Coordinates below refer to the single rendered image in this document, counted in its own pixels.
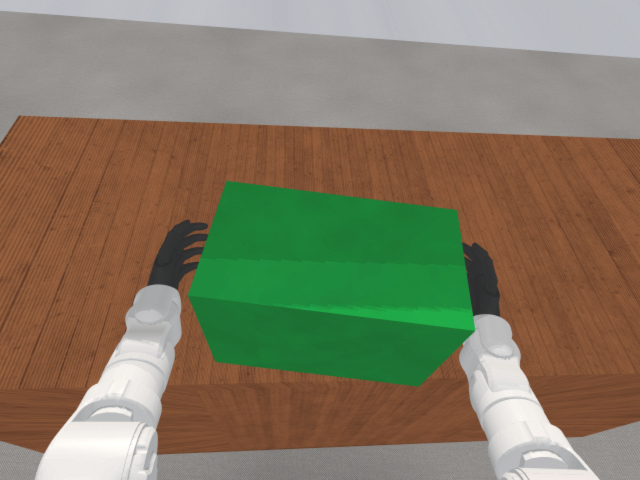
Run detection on carton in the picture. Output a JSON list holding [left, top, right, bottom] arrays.
[[188, 181, 475, 387]]

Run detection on robot left hand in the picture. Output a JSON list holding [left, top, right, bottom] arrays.
[[147, 220, 208, 291]]

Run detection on robot right hand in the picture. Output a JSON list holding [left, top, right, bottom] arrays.
[[462, 242, 500, 317]]

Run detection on left robot upper arm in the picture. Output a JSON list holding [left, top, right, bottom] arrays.
[[41, 422, 158, 480]]

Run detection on robot right forearm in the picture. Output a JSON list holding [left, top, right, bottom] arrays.
[[459, 314, 600, 480]]

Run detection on robot left forearm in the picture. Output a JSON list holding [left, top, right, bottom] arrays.
[[35, 284, 182, 480]]

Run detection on pedestal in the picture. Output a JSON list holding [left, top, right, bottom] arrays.
[[0, 116, 640, 455]]

